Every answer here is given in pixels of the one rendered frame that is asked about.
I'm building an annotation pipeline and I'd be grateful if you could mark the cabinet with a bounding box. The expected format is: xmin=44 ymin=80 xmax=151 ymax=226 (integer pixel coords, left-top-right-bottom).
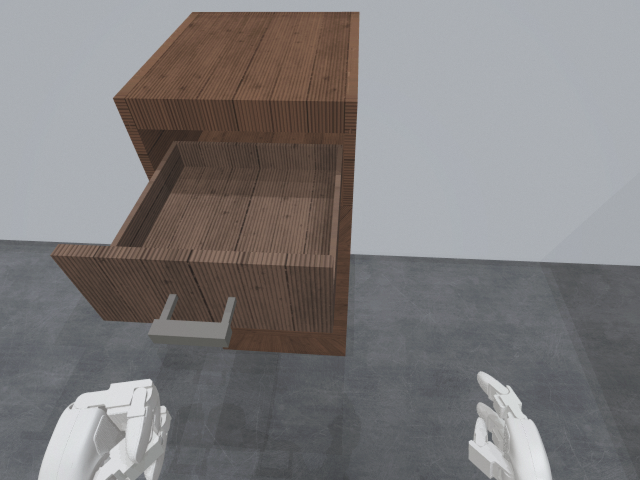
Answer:
xmin=113 ymin=12 xmax=359 ymax=356

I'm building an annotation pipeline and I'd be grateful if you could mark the handle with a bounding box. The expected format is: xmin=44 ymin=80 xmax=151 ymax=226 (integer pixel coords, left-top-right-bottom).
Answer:
xmin=148 ymin=294 xmax=237 ymax=348

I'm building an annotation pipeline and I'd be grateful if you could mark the drawer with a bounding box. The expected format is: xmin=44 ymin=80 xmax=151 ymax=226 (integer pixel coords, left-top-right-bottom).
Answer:
xmin=50 ymin=141 xmax=343 ymax=333

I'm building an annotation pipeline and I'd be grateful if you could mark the left robot hand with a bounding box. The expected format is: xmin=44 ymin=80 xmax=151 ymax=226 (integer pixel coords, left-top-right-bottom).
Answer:
xmin=38 ymin=379 xmax=172 ymax=480

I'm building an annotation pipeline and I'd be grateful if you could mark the right robot hand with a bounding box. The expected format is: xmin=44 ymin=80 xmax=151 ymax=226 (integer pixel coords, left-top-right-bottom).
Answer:
xmin=469 ymin=371 xmax=552 ymax=480

